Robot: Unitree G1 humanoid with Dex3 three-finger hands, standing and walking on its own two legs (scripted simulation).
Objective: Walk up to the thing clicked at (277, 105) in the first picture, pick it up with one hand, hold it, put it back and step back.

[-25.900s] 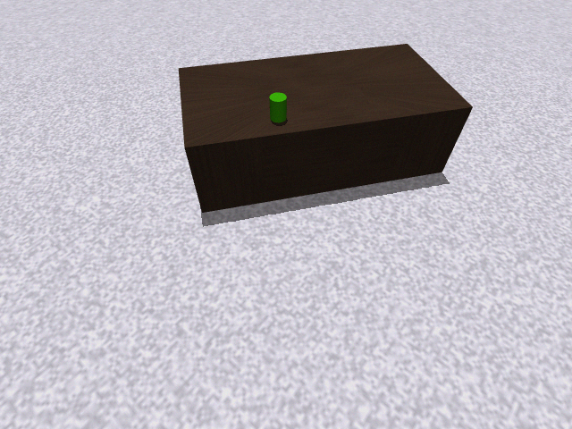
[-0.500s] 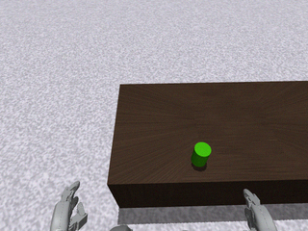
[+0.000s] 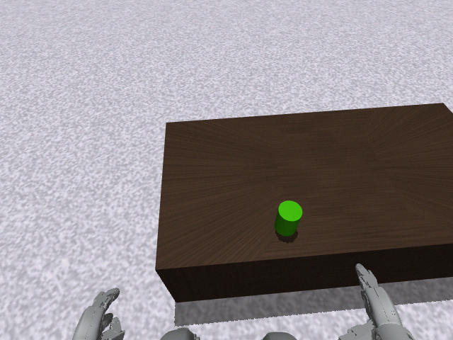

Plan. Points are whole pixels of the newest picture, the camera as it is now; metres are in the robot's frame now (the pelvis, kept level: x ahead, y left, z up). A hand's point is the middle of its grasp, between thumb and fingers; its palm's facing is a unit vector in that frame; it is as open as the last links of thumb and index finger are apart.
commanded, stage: home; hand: right
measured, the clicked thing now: (287, 218) +0.48 -0.18 -0.29
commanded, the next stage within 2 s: stand in 0.64 s
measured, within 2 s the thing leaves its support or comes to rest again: neither
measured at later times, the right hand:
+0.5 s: hand out of the picture +0.06 -0.24 -0.11, palm faces +0.02 +0.94 -0.35, open 17.4 cm
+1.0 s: hand out of the picture +0.04 -0.23 -0.11, palm faces +0.00 +0.94 -0.35, open 14.0 cm
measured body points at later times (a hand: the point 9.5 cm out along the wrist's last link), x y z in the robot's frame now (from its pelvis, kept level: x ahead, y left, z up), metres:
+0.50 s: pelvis +0.01 +0.00 +0.04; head +0.00 +0.00 +0.49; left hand +0.09 +0.28 -0.09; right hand +0.06 -0.29 -0.09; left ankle +0.03 +0.13 -0.69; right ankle -0.01 -0.12 -0.69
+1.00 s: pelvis +0.00 +0.01 +0.05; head +0.00 +0.02 +0.50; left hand +0.05 +0.31 -0.09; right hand +0.04 -0.28 -0.08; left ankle +0.03 +0.13 -0.69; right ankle -0.01 -0.12 -0.69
